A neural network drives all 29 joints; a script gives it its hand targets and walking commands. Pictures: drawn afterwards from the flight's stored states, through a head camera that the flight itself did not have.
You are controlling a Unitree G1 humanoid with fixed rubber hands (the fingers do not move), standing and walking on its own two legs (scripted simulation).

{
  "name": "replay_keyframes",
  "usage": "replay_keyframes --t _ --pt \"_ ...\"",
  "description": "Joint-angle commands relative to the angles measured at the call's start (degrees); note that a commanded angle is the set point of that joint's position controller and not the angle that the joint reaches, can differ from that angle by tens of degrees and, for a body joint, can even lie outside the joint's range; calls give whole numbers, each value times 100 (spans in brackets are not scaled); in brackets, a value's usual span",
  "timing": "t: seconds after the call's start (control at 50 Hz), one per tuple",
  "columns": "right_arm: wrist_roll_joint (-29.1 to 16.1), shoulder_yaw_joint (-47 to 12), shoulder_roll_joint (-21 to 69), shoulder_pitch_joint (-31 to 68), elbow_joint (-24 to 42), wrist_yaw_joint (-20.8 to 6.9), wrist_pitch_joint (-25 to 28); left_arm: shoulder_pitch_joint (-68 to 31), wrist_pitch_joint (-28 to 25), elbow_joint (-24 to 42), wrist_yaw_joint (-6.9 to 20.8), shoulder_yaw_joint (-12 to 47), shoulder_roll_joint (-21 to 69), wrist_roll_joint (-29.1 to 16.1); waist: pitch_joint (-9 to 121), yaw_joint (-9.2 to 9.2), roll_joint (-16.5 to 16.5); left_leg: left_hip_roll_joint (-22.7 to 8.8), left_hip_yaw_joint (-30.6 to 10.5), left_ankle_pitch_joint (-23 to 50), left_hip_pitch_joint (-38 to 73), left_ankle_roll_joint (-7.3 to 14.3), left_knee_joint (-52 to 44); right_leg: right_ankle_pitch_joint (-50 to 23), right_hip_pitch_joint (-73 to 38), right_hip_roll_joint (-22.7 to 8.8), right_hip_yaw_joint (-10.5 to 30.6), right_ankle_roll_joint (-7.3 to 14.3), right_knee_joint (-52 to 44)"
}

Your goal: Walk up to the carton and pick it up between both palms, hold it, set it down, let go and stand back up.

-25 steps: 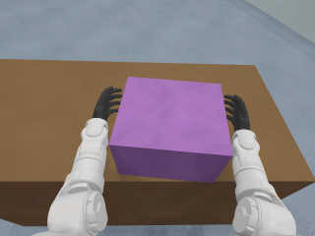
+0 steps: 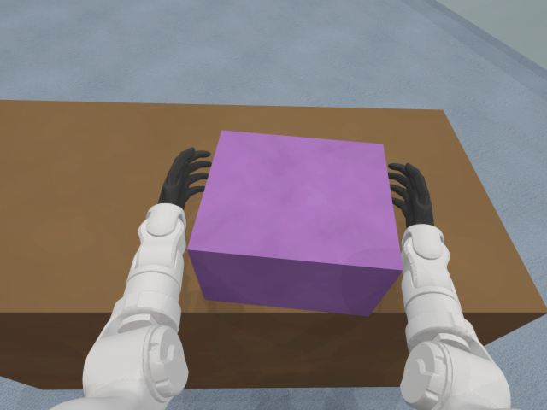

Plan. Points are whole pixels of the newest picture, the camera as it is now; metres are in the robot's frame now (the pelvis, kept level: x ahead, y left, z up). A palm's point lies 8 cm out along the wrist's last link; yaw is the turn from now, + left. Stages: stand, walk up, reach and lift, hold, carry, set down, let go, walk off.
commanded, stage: set down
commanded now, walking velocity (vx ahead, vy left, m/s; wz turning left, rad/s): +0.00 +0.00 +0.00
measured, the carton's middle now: (294, 221) +0.40 -0.03 +0.01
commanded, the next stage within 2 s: none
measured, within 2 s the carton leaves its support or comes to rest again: neither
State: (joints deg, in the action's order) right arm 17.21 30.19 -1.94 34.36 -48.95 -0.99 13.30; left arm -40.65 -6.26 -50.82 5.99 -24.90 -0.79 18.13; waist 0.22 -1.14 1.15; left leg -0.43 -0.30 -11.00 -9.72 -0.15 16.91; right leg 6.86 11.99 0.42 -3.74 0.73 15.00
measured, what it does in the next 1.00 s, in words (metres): shifts its weight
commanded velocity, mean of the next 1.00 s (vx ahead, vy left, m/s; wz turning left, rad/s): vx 0.00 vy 0.00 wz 0.00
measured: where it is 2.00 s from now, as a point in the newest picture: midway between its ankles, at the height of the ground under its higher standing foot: outside the picture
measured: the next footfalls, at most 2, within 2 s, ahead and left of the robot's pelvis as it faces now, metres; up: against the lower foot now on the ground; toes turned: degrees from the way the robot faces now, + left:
none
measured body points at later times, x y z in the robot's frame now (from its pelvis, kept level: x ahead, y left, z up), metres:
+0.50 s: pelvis +0.00 +0.00 -0.01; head +0.05 +0.01 +0.44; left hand +0.43 +0.16 +0.04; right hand +0.40 -0.22 +0.04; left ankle -0.03 +0.12 -0.75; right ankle +0.01 -0.11 -0.75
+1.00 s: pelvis -0.05 -0.02 -0.03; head +0.01 -0.01 +0.41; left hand +0.42 +0.18 +0.06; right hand +0.40 -0.26 +0.08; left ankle -0.03 +0.12 -0.75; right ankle +0.01 -0.11 -0.75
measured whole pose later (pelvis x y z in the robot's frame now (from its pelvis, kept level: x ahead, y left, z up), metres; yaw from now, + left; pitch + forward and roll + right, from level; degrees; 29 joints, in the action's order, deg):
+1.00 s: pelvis -0.05 -0.02 -0.03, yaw -1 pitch +19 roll +0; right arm -29.4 -8.8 -20.9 56.4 -74.9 0.6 11.2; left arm -59.0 -14.9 -81.4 -0.4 11.8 -20.1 -23.5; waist 13.0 -2.4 1.6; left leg -1.9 -0.6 -14.3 -41.6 -1.8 36.8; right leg 9.4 43.7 1.2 -4.2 2.9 33.8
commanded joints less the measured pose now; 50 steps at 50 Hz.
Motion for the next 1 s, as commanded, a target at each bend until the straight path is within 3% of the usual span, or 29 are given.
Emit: replay_keyframes --t 0.0,0.12,0.2,0.28,0.36,0.46,0.54,0.7,0.84,0.98 --pt "200 -1435 2361 1927 109 -430 310 -1814 -234 -48 85 836 1803 180 1412 -21 187 79 490 951 -614 -51 -235 -1339 -1800 -49 -86 -342 267" --pt "109 -1311 1928 1734 14 -319 276 -1694 -311 -95 -35 682 1340 178 1328 -22 136 63 497 949 -556 -53 -167 -1154 -1559 -40 -65 -325 273" --pt "-220 -1190 984 1627 -171 -83 260 -1637 -406 -119 -325 519 371 34 1372 -9 74 50 503 928 -620 -65 -76 -1050 -1351 -31 2 -306 337" --pt "-1159 -1513 -166 1947 -646 275 253 -2022 -524 -286 -815 893 -621 -618 1884 30 -143 26 459 992 -773 -142 148 -1021 -820 26 115 -214 491" --pt "-2042 -2114 -636 2491 -1025 381 236 -2474 -745 -742 -1065 1472 -923 -1448 2844 39 -375 -36 352 1436 -754 -267 595 -1256 -235 81 169 -90 752" --pt "-3007 -2789 -1482 2927 -1127 486 493 -2861 -1176 -1146 -1171 1872 -1398 -2280 4357 103 -575 -84 229 2799 -537 -566 1377 -2213 -41 224 169 -60 1176" --pt "-3637 -3206 -2062 3117 -1557 538 551 -2914 -1185 -1679 -1049 2110 -1770 -2657 4292 115 -454 -76 174 3142 -558 -648 1658 -2408 131 285 133 -115 1343" --pt "-4334 -3706 -2572 3573 -2236 384 361 -3212 -1056 -2364 -730 2895 -2038 -3413 3372 -21 17 -38 120 1997 -1198 -455 1599 -1502 714 211 122 -166 1346" --pt "-4676 -3902 -2570 4164 -2017 135 92 -3970 -1093 -2362 -644 3536 -2394 -4067 3783 -76 -54 14 115 972 -1986 -242 1686 -643 1080 59 145 -136 1526" --pt "-4571 -3645 -2599 4497 -1830 183 -178 -4645 -982 -2241 -639 3647 -2833 -4239 4335 -94 -187 116 152 69 -2784 -104 1674 -121 732 -97 298 -197 1727"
